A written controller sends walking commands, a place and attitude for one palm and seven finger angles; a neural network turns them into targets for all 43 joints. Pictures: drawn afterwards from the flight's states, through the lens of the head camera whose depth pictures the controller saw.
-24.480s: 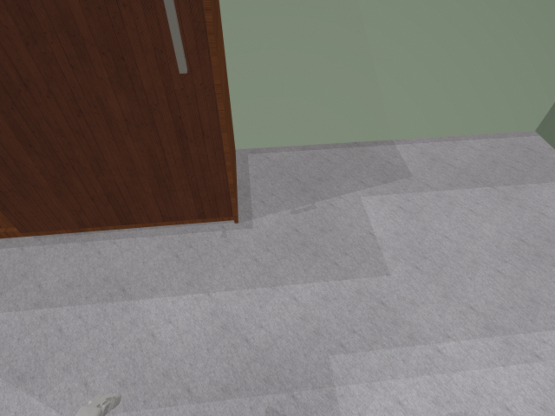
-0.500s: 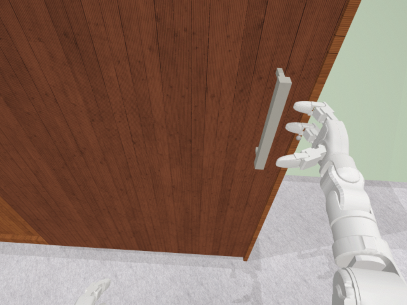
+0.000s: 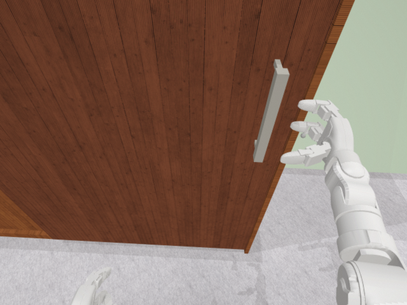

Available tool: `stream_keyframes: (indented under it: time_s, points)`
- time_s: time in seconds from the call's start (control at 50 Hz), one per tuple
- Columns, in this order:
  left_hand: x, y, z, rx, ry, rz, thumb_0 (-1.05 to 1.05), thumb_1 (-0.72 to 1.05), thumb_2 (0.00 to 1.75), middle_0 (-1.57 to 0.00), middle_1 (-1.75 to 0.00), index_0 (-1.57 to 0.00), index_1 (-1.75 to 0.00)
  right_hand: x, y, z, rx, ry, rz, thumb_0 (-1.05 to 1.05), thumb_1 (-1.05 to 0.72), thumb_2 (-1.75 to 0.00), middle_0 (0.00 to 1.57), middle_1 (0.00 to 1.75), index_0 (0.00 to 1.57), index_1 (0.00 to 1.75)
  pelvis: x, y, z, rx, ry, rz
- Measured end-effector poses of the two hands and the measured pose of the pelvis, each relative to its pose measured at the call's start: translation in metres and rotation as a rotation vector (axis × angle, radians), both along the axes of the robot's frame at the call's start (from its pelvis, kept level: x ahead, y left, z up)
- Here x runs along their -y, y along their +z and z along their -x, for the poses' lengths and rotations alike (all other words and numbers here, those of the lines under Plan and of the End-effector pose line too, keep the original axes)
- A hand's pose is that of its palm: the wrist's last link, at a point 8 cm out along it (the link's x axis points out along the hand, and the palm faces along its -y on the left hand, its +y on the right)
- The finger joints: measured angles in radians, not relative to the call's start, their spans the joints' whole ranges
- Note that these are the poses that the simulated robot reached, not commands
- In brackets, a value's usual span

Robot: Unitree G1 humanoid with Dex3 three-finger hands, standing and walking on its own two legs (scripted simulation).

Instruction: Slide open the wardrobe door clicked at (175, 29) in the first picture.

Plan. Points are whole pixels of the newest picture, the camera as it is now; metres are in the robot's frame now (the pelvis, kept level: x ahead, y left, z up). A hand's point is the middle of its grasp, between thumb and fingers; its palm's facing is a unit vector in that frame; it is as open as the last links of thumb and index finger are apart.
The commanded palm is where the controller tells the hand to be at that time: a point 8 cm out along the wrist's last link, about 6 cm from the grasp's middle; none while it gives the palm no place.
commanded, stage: feel for the door with the fingertips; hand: right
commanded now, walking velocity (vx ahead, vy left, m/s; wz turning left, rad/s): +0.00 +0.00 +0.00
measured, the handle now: (266, 116) +0.49 -0.08 +0.13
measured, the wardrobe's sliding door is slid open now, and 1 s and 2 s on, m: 0.00 0.00 0.00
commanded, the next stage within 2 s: slide the fingers in behind the handle in 1.04 s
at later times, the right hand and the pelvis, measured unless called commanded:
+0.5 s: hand (283, 132) +0.43 -0.11 +0.14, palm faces -0.04 +1.00 +0.02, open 14.0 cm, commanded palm +0.41 -0.17 +0.14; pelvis +0.01 -0.01 +0.00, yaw +1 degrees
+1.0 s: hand (288, 128) +0.44 -0.12 +0.14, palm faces +0.01 +1.00 +0.01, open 13.9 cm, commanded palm +0.43 -0.17 +0.14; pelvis +0.00 +0.00 +0.00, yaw +0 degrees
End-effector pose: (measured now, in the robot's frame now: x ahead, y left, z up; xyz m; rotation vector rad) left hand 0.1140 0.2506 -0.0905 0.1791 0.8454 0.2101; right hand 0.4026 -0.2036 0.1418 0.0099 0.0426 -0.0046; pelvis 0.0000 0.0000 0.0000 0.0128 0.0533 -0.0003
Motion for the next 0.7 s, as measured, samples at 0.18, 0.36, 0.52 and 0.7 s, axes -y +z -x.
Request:
stream_keyframes:
  time_s: [0.18,0.36,0.52,0.7]
  points:
    - [0.003,-0.007,0.014,-0.05,0.016,0.015,0.01,0.91,0.89,-0.2,-0.3,-0.2,-0.3,0.006,0.002,-0.003,0.019,0.01,0.008,-0.02,0.5,-0.3,0.3,1.2,0.3,1.2,0.002,0.0,-0.006,-0.002,0.001,-0.002]
    - [0.006,-0.01,0.015,-0.063,0.022,0.017,0.01,0.91,0.89,-0.2,-0.3,-0.2,-0.3,-0.02,-0.001,-0.005,0.035,0.053,-0.01,-0.02,0.5,-0.3,0.3,1.2,0.3,1.2,0.007,0.0,-0.01,-0.006,0.003,-0.002]
    - [0.01,-0.006,0.005,-0.029,0.02,0.037,0.01,0.91,0.89,-0.2,-0.3,-0.2,-0.3,-0.037,-0.003,-0.006,0.019,0.042,-0.014,-0.02,0.5,-0.3,0.31,1.2,0.3,1.2,0.006,0.0,-0.013,0.0,0.017,0.003]
    - [0.006,-0.003,-0.002,-0.022,0.008,0.028,0.01,0.91,0.89,-0.2,-0.3,-0.2,-0.3,-0.021,0.006,-0.004,0.05,-0.012,0.009,-0.02,0.49,-0.3,0.31,1.2,0.3,1.2,0.0,0.001,-0.012,0.01,0.014,0.004]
